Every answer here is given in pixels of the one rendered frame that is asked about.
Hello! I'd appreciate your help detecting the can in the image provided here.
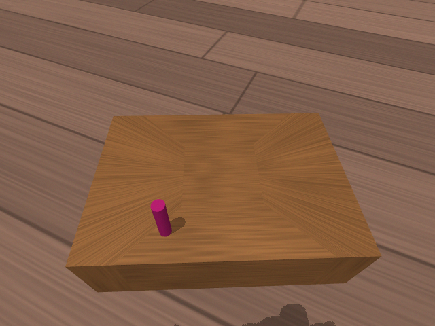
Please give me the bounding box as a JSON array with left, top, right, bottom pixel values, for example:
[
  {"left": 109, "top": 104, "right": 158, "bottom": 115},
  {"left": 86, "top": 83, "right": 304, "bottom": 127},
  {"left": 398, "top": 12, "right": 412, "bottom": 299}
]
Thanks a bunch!
[{"left": 151, "top": 199, "right": 172, "bottom": 237}]

